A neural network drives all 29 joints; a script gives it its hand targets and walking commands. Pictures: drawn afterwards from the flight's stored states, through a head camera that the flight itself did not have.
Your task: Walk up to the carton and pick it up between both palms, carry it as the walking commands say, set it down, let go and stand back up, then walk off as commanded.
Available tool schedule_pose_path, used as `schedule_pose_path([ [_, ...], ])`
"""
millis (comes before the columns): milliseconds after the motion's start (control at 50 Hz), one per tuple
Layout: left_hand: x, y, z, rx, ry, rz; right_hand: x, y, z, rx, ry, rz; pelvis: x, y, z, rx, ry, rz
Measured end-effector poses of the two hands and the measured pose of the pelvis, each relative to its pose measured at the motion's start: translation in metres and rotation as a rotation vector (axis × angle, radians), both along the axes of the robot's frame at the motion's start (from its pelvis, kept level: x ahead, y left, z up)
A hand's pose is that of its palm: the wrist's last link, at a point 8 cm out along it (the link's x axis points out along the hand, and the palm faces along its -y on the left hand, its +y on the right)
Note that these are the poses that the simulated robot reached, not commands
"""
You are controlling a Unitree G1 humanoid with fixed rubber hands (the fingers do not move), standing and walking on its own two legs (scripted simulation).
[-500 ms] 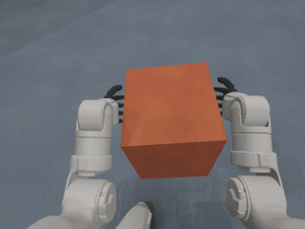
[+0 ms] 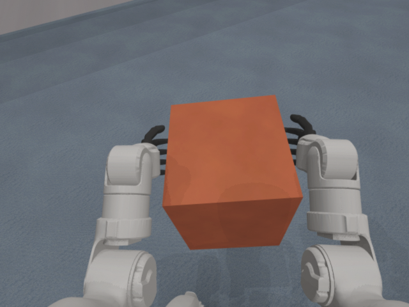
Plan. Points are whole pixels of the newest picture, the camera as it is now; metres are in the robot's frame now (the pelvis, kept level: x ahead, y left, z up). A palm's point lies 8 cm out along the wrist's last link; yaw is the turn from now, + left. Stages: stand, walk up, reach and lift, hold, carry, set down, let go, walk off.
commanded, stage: carry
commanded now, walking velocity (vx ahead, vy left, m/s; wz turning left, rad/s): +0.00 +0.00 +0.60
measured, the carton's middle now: (228, 179) +0.36 -0.03 +0.03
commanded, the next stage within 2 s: none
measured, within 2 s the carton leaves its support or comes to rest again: neither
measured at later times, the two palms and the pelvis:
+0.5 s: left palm (81, 189) +0.30 +0.23 +0.11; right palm (237, 144) +0.38 -0.05 +0.12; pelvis -0.02 +0.02 +0.01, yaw +15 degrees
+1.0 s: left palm out of the picture +0.22 +0.34 +0.09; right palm (158, 152) +0.38 +0.10 +0.11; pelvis -0.04 +0.04 +0.00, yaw +31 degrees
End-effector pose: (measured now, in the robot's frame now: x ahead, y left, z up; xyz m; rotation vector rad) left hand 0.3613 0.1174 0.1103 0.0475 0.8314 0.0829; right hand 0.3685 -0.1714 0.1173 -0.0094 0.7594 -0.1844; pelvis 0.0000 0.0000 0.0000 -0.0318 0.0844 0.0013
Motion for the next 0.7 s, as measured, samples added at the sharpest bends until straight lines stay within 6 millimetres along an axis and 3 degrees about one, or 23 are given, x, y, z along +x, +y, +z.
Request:
schedule_pose_path([
  [120,0.002,0.045,-0.001,-0.021,-0.026,0.054,0.018,0.046,0.009,-0.030,-0.025,0.056,0.007,0.022,-0.004,-0.008,0.000,0.052],
  [260,-0.022,0.081,-0.017,-0.047,0.031,0.143,0.021,0.086,0.000,-0.060,0.031,0.147,-0.009,0.023,0.007,-0.037,0.003,0.139],
  [420,-0.049,0.100,-0.010,-0.008,0.009,0.233,0.021,0.110,-0.003,-0.025,0.007,0.242,-0.026,0.012,0.005,-0.007,0.011,0.219],
  [520,-0.065,0.116,-0.002,-0.007,0.008,0.282,0.017,0.130,0.002,-0.009,0.007,0.282,-0.024,0.019,0.008,0.003,0.020,0.266],
  [620,-0.080,0.156,0.001,-0.017,-0.026,0.352,0.021,0.178,0.010,-0.020,-0.028,0.353,-0.021,0.037,0.001,-0.013,0.029,0.339],
  [700,-0.098,0.189,-0.008,-0.029,-0.010,0.407,0.016,0.217,0.004,-0.034,-0.011,0.404,-0.023,0.051,0.002,-0.015,0.029,0.384],
])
